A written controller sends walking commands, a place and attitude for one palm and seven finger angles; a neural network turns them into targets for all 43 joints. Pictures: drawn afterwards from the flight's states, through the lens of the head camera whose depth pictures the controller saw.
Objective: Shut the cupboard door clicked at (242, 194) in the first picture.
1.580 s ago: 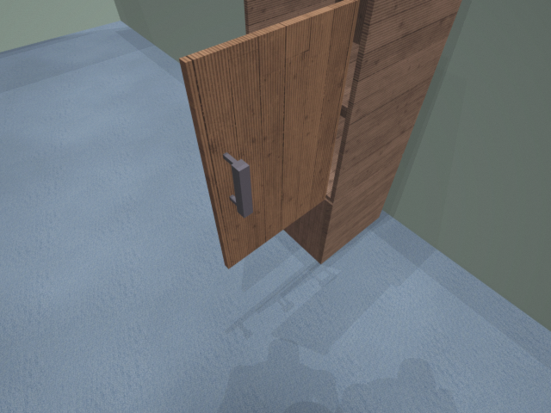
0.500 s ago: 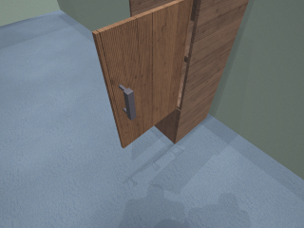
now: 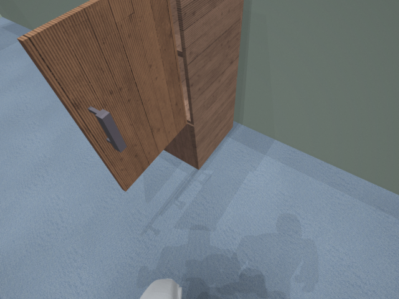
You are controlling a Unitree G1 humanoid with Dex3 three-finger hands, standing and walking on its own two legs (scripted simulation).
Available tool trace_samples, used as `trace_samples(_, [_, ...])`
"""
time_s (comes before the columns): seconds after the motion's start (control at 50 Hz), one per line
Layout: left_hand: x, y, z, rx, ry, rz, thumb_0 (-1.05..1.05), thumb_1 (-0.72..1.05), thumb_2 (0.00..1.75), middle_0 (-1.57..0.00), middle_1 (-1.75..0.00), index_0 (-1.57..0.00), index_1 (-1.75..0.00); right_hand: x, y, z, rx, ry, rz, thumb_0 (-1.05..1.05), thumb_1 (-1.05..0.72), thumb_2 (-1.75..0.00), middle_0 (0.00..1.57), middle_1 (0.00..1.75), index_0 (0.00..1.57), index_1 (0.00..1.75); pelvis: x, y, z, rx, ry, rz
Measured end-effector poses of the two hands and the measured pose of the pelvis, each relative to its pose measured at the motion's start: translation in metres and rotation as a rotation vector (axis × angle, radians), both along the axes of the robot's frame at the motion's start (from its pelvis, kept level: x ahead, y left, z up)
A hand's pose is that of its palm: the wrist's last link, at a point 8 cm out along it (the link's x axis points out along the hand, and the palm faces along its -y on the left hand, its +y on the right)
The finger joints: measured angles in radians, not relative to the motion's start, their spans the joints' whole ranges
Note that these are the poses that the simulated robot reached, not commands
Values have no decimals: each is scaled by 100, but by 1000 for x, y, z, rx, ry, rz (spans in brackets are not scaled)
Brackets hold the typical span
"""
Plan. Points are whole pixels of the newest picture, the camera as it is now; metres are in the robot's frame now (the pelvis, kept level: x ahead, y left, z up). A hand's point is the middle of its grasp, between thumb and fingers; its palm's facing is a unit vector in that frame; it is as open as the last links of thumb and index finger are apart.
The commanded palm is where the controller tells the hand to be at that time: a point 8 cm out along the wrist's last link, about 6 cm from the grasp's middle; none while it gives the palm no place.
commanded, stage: walk to a spot facing it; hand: left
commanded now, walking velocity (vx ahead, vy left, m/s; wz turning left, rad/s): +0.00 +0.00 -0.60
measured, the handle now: (107, 129) +0.50 +0.29 -0.01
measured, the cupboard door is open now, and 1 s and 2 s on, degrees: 91 91 91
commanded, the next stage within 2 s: none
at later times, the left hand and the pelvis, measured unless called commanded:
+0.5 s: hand (121, 293) +0.14 +0.21 -0.16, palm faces -0.22 -0.95 -0.22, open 7.3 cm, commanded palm none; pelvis +0.02 +0.02 +0.01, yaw -17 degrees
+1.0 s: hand (175, 262) +0.21 +0.09 -0.16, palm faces -0.54 -0.82 -0.19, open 7.3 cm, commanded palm none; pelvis +0.04 -0.02 +0.00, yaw -35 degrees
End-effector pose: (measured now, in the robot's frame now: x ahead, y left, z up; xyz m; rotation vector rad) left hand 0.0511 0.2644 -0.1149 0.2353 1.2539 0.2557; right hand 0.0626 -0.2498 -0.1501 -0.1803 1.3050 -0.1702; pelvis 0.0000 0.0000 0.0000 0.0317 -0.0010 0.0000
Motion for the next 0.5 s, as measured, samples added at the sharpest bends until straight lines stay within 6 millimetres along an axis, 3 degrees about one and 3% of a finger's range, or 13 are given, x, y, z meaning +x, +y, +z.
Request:
trace_samples(0.18, [10, -19, -1, -53, 60, -93, 0, 91, 90, -20, -30, -21, -29, 36, -8, 28, -23, -153, -71, 1, -91, -90, 20, 30, 20, 30, 6, 1, 11, 1, 20, -111])
trace_samples(0.32, [26, -8, -19, -94, 86, -140, 0, 91, 90, -21, -30, -21, -30, 45, 7, 37, -58, -220, -108, 1, -91, -90, 20, 30, 20, 30, 15, 18, 5, -22, 41, -188])
trace_samples(0.38, [44, -1, -27, -102, 83, -180, 0, 91, 90, -20, -30, -21, -29, 31, 13, 36, -80, -210, -118, 0, -91, -90, 20, 30, 20, 30, 16, 23, 0, -30, 40, -219])
trace_samples(0.5, [93, -9, -15, -98, 28, -283, 0, 91, 90, -20, -30, -20, -29, -27, 16, 35, -68, -93, -188, 0, -90, -90, 20, 30, 20, 30, 17, 18, 9, -46, 30, -293])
